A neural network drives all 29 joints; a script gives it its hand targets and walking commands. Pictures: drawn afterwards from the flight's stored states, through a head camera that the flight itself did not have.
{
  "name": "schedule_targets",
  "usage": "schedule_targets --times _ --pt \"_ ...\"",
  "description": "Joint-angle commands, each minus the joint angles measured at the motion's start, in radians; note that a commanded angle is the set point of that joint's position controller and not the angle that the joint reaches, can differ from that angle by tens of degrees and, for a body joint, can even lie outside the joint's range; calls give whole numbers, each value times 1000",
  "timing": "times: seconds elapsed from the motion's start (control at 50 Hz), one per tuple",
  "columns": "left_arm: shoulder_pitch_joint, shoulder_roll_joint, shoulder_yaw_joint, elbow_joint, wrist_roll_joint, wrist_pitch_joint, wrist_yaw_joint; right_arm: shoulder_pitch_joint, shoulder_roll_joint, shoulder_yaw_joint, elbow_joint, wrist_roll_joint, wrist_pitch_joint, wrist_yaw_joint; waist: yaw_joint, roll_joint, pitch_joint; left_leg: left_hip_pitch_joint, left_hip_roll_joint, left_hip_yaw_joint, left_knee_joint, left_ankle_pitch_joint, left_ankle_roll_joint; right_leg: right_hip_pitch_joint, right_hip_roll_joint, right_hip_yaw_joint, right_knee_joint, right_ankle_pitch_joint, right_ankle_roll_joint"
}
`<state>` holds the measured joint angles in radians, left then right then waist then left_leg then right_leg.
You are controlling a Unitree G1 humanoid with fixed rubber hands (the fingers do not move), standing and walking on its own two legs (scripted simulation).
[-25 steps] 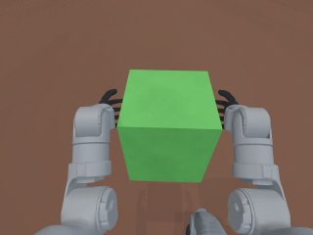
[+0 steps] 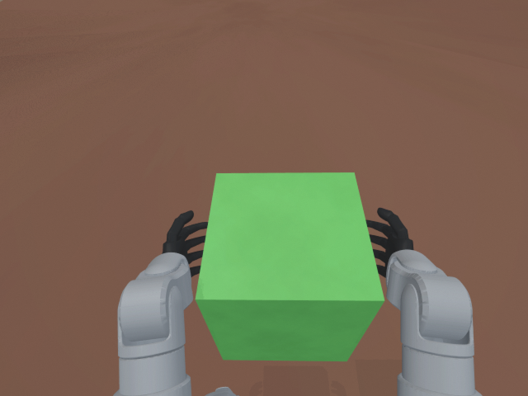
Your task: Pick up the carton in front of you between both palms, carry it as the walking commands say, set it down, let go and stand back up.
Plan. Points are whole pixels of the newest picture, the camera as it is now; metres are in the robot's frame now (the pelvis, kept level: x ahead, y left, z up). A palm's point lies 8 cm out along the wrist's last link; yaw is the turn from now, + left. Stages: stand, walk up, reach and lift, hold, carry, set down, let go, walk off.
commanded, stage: carry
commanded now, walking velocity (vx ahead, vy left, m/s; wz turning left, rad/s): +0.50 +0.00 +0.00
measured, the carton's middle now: (284, 271) +0.30 +0.00 +0.02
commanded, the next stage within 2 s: none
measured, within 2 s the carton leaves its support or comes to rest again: neither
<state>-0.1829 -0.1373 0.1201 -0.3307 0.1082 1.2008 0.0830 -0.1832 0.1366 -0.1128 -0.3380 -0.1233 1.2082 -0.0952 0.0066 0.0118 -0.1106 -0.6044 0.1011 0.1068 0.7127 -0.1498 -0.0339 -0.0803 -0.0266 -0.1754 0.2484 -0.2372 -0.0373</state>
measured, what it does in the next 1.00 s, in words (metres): walks ahead: left foot, then right foot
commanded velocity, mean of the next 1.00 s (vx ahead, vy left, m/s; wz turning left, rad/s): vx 0.39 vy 0.00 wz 0.00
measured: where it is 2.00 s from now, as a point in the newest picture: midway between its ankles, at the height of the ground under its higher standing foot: (287, 282)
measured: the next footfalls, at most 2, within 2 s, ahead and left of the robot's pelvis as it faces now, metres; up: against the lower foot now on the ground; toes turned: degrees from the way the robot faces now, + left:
left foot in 0.16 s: +0.30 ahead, +0.13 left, +0.00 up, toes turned +10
right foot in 0.70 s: +0.61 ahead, -0.10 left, +0.00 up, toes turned -13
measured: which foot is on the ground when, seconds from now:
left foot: up 0.00-0.14, down 0.16-0.72, up 0.74-1.00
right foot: down 0.00-0.20, up 0.22-0.68, down 0.70-1.00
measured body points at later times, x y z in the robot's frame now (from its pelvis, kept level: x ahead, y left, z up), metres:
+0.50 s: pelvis +0.30 +0.05 +0.00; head +0.28 +0.06 +0.45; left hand +0.57 +0.19 +0.07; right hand +0.56 -0.12 +0.07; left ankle +0.26 +0.13 -0.75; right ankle +0.40 -0.12 -0.69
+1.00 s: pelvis +0.60 -0.02 +0.00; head +0.61 -0.04 +0.45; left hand +0.88 +0.13 +0.08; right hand +0.88 -0.17 +0.07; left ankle +0.69 +0.13 -0.70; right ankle +0.57 -0.09 -0.75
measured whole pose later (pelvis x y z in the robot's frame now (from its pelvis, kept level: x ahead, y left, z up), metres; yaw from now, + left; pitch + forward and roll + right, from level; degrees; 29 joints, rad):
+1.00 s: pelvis +0.60 -0.02 +0.00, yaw +0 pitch +4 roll +2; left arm -0.16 -0.13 0.12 -0.35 0.10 1.19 0.08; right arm -0.17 0.14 -0.10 -0.35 -0.13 1.20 -0.09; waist 0.01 0.02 -0.05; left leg -0.58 0.09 0.11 0.76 -0.18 -0.02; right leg -0.17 -0.05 -0.22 0.31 -0.20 -0.05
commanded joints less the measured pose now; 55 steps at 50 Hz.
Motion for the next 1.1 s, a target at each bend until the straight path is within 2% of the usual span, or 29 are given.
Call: schedule_targets --times 0.0,0.08,0.1,0.14,0.16,0.18,0.2,0.22,0.24,0.26,0.28,0.32,0.42,0.52,0.6,0.64,0.66,0.68,0.7,0.72,0.74,0.78,0.8,0.82,0.86,0.92,0.98,1.04,1.08 --pt "-417 -863 -681 -15 -390 30 -268 -445 886 724 -25 400 22 246 12 -154 -135 -2 -22 52 -113 99 11 134 -215 94 -68 358 -78" --pt "-425 -838 -682 23 -380 47 -265 -446 851 700 16 396 46 255 12 -169 -54 90 -25 76 -207 129 43 105 -219 66 -29 377 -47" --pt "-432 -836 -684 32 -381 49 -264 -447 846 692 29 394 48 258 9 -169 -60 156 -39 96 -224 102 51 89 -218 52 23 427 -37" --pt "-455 -829 -691 46 -382 52 -262 -430 840 671 73 386 48 262 -14 -103 -141 465 -105 168 -246 -22 54 -30 -151 -35 296 482 6" --pt "-472 -823 -692 52 -384 54 -261 -426 833 663 91 380 46 265 -31 19 -191 662 48 -67 -302 -164 86 -224 -105 -34 521 309 46" --pt "-519 -849 -708 29 -395 58 -259 -438 836 650 123 375 33 270 -39 293 -288 855 303 -527 -438 -300 230 -491 15 -12 846 7 91" --pt "-537 -871 -717 29 -407 51 -263 -425 882 658 126 393 26 271 -29 290 -270 827 326 -633 -516 -144 253 -597 26 111 987 -236 69" --pt "-547 -915 -723 36 -415 39 -267 -455 915 667 94 410 15 273 -28 212 -274 775 304 -520 -489 -48 239 -600 -35 161 1048 -220 43" --pt "-543 -948 -725 38 -419 25 -270 -477 952 677 75 423 3 276 -25 106 -281 718 280 -437 -471 -26 213 -598 -73 172 1048 -169 29" --pt "-529 -972 -727 41 -416 11 -269 -496 982 691 55 429 -8 280 -18 43 -262 636 258 -347 -490 -44 177 -569 -112 185 979 -103 25" --pt "-516 -986 -734 35 -411 -1 -267 -502 1001 703 48 434 -19 284 -11 56 -261 576 238 -277 -519 -98 152 -529 -121 176 921 -53 27" --pt "-472 -1003 -746 40 -392 -22 -258 -468 1009 712 52 437 -34 291 -10 104 -253 535 205 -190 -559 -148 142 -506 -114 137 836 5 37" --pt "-393 -984 -749 20 -366 -44 -244 -406 961 724 18 441 -47 301 -17 107 -190 597 189 -112 -616 -106 167 -589 -110 77 558 112 73" --pt "-411 -907 -750 -60 -387 -17 -237 -398 883 717 -47 435 -25 282 -25 111 -114 649 163 -36 -596 30 164 -583 -88 28 374 210 66" --pt "-404 -831 -724 -59 -391 28 -239 -375 824 695 -33 406 11 263 -27 133 -60 674 159 6 -538 166 142 -499 -67 -6 256 210 36" --pt "-407 -811 -706 -45 -390 45 -244 -392 811 692 -26 400 27 259 -19 139 -75 660 146 42 -427 295 120 -362 -32 -58 205 158 16" --pt "-396 -806 -696 -28 -390 50 -245 -404 806 693 -26 400 34 257 -3 104 -116 614 105 98 -278 375 95 -205 16 -107 172 109 12" --pt "-391 -804 -685 -14 -387 52 -248 -408 796 693 -21 400 40 255 13 39 -192 480 72 117 -77 305 61 31 -31 -40 184 65 6" --pt "-388 -787 -666 4 -373 51 -250 -439 806 702 -36 409 50 252 27 -187 -296 205 -14 109 248 69 4 278 -303 384 105 -61 -91" --pt "-380 -816 -665 31 -381 44 -252 -465 815 709 -48 421 54 255 29 -385 -307 -41 -126 29 441 -311 -5 383 -414 686 -27 -5 -176" --pt "-399 -851 -673 9 -391 40 -256 -487 852 719 -34 424 46 257 17 -289 -287 -95 -59 -73 557 -325 27 344 -407 604 -12 114 -170" --pt "-448 -930 -693 -18 -408 22 -263 -510 915 729 -40 431 25 263 12 -104 -276 -81 24 -108 534 -219 57 211 -351 420 9 193 -116" --pt "-465 -952 -703 -32 -413 12 -267 -506 932 736 -41 429 13 262 7 -70 -257 -42 44 -106 457 -166 51 137 -329 333 -12 234 -87" --pt "-469 -965 -710 -38 -418 4 -270 -497 942 744 -43 423 3 259 4 -88 -258 -2 36 -78 410 -136 43 104 -309 255 -19 300 -68" --pt "-444 -957 -712 -45 -424 -3 -275 -451 968 746 -31 413 -12 251 2 -128 -254 32 14 -36 305 -114 25 86 -278 155 -17 432 -66" --pt "-405 -930 -715 -67 -426 -8 -281 -406 955 748 -48 395 -24 236 -1 -160 -240 43 -19 8 112 -54 9 114 -241 55 14 604 -70" --pt "-388 -891 -705 -87 -416 -1 -278 -412 925 752 -88 403 -15 230 2 -181 -210 100 -52 53 -56 49 15 104 -222 -5 48 719 -59" --pt "-353 -859 -690 -70 -386 12 -268 -407 884 745 -87 411 9 238 11 -175 -194 189 -70 77 -183 159 20 100 -203 -29 106 677 -41" --pt "-358 -843 -686 -53 -374 21 -263 -399 866 733 -67 411 21 250 -2 -127 -173 331 -74 109 -362 305 19 50 -176 -56 214 574 1"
